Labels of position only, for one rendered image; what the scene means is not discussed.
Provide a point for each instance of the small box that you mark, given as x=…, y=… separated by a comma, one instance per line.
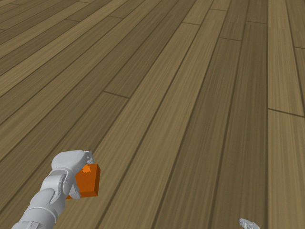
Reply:
x=88, y=181

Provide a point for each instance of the left robot arm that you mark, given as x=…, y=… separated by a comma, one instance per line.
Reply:
x=49, y=202

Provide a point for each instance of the right robot hand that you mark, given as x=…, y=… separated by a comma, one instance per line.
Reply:
x=247, y=224

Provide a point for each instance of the left robot hand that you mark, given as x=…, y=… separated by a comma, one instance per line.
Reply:
x=74, y=160

